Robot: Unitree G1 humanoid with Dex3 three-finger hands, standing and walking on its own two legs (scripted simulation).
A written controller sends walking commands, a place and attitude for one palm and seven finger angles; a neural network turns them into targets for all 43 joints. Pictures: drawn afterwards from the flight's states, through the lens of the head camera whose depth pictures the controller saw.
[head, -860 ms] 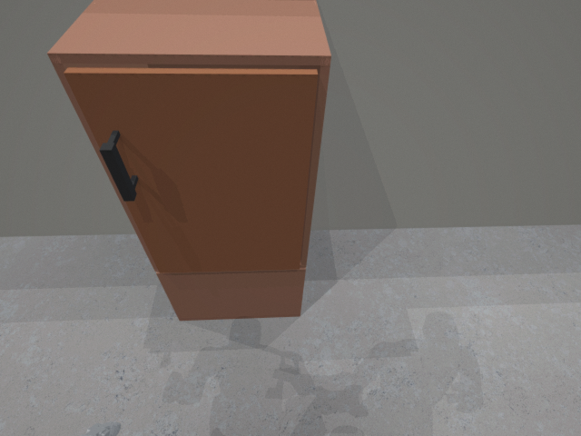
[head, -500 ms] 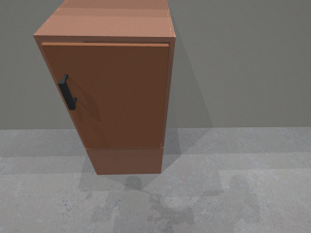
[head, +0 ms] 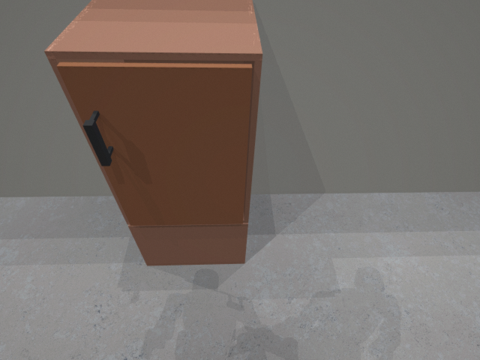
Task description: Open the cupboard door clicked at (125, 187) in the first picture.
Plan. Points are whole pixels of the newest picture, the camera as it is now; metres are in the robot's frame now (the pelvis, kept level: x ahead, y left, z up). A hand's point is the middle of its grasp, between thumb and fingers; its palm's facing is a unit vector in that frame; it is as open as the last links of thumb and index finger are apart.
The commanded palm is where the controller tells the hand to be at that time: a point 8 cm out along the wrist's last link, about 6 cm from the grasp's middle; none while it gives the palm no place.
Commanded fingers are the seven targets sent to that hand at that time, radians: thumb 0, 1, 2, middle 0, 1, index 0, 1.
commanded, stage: look at it before walking up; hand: left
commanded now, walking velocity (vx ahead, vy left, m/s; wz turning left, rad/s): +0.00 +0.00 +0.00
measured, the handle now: (100, 138) +0.58 +0.37 +0.01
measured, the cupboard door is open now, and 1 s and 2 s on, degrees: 0 0 0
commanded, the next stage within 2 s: shuffle to correct the standing spot in 0.58 s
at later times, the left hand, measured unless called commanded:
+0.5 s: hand out of the picture +0.03 +0.20 -0.18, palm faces +0.00 -0.97 -0.23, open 7.4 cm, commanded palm none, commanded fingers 0.00 0.90 0.90 -0.20 -0.30 -0.20 -0.30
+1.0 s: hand out of the picture +0.01 +0.23 -0.19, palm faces +0.15 -0.96 -0.23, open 7.4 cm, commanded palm none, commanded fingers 0.00 0.90 0.90 -0.20 -0.30 -0.20 -0.30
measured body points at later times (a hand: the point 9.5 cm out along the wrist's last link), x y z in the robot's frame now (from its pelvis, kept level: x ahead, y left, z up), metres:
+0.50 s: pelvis +0.00 +0.00 +0.00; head +0.01 +0.00 +0.45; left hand +0.03 +0.25 -0.16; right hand +0.03 -0.25 -0.15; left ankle -0.01 +0.11 -0.74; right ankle -0.01 -0.13 -0.74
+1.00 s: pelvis +0.01 +0.04 -0.01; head +0.02 +0.05 +0.44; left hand +0.01 +0.28 -0.17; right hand +0.05 -0.22 -0.16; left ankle +0.01 +0.14 -0.74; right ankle -0.01 -0.13 -0.74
